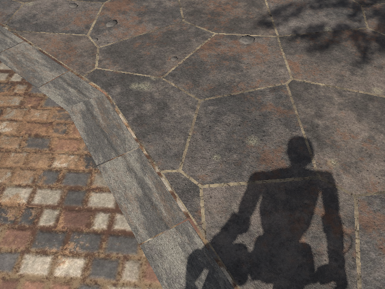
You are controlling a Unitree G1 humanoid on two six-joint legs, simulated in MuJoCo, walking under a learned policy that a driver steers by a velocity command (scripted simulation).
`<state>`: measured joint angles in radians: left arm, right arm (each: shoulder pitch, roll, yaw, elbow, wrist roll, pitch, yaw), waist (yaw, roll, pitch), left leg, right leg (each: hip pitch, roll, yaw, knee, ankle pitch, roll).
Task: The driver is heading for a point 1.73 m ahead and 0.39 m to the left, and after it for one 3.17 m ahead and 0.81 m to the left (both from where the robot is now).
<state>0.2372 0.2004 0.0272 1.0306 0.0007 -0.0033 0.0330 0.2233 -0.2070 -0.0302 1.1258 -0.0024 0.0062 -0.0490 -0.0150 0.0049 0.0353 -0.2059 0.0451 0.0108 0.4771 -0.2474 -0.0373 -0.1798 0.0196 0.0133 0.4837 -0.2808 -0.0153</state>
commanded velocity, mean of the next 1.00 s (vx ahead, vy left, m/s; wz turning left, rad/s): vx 0.00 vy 0.00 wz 0.00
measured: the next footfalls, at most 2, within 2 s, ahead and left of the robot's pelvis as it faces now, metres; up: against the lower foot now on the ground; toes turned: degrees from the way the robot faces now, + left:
right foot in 1.82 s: +0.41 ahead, -0.06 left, +0.00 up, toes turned -1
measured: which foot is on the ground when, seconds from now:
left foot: down 0.00-1.00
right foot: down 0.00-1.00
